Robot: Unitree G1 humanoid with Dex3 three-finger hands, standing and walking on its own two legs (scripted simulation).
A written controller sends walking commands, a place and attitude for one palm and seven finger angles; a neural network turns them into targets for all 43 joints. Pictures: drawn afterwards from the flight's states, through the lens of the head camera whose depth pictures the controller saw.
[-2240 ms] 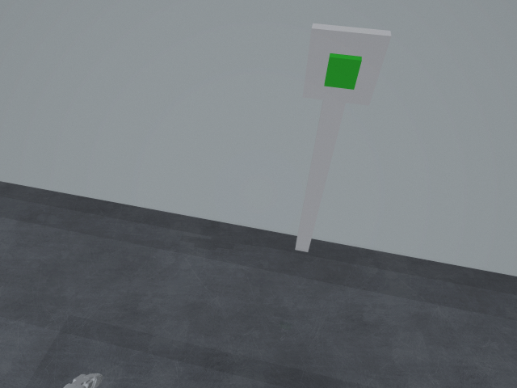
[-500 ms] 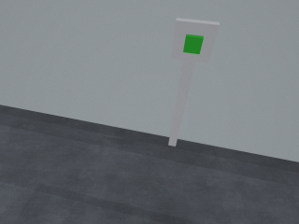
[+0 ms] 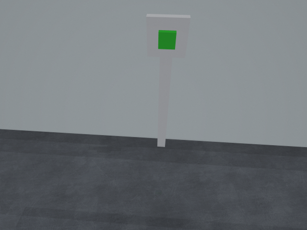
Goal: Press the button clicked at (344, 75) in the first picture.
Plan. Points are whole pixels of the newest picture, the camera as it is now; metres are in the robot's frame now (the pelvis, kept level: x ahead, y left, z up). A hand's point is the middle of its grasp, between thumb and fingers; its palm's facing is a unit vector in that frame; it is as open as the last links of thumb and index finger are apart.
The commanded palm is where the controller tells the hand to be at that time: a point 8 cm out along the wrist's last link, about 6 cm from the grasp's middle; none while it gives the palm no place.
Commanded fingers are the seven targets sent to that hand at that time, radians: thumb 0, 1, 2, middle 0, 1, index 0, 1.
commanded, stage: take the last steps up to it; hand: left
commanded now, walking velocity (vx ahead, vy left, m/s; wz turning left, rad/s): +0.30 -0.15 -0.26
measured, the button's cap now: (167, 39) +0.81 -0.01 +0.12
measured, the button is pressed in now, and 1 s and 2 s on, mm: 0 0 0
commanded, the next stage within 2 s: come to a stop and stand still in 0.76 s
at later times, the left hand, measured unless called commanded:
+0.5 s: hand out of the picture +0.07 +0.14 -0.20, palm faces -0.02 -1.00 -0.09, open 7.4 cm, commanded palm none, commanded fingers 0.00 0.90 0.90 -0.20 -0.30 -0.20 -0.30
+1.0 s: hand (151, 156) +0.42 +0.04 -0.17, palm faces -0.19 -0.96 -0.21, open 7.4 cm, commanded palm none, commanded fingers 0.00 0.90 0.90 -0.20 -0.30 -0.20 -0.30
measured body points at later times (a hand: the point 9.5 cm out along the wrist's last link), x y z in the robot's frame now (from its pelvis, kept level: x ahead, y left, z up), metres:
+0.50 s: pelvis +0.13 -0.02 -0.01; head +0.14 +0.01 +0.44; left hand +0.07 +0.19 -0.18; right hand +0.21 -0.26 -0.14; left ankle +0.20 +0.07 -0.74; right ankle +0.02 -0.11 -0.71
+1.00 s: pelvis +0.29 -0.12 -0.01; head +0.32 -0.14 +0.43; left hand +0.43 +0.09 -0.15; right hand +0.15 -0.33 -0.17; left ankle +0.21 +0.05 -0.70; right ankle +0.34 -0.25 -0.73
